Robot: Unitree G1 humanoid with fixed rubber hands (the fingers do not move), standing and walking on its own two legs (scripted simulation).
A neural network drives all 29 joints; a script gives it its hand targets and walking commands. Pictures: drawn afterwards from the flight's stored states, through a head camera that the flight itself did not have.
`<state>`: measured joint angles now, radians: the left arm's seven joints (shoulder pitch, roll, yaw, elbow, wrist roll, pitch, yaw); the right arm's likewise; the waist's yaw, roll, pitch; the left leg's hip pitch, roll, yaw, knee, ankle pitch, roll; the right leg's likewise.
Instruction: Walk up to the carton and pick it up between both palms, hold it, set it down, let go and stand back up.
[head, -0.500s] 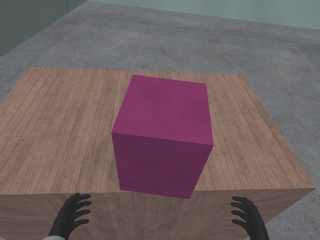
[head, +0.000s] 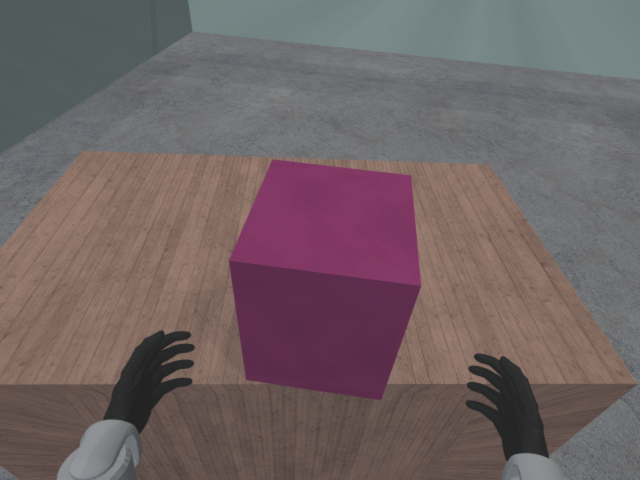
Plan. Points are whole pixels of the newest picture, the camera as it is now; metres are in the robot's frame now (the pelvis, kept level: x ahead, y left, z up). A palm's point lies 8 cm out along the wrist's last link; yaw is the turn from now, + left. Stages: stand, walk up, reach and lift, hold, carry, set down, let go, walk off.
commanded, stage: reach and lift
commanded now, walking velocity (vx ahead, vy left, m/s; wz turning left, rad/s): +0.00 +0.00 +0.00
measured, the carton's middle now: (326, 279) +0.39 +0.02 +0.06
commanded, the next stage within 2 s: none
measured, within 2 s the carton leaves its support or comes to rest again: neither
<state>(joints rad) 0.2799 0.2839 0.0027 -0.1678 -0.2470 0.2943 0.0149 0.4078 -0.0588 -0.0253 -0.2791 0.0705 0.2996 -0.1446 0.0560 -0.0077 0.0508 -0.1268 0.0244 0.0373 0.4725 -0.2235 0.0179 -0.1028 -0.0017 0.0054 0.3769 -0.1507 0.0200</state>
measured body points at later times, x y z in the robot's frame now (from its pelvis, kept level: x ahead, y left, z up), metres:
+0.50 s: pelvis +0.00 +0.00 +0.00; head -0.03 +0.02 +0.45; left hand +0.29 +0.22 +0.11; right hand +0.28 -0.17 +0.12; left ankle +0.03 +0.10 -0.74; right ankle +0.04 -0.14 -0.74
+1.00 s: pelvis +0.01 +0.01 +0.00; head -0.01 +0.02 +0.45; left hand +0.36 +0.21 +0.17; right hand +0.35 -0.17 +0.15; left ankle +0.03 +0.10 -0.74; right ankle +0.04 -0.14 -0.74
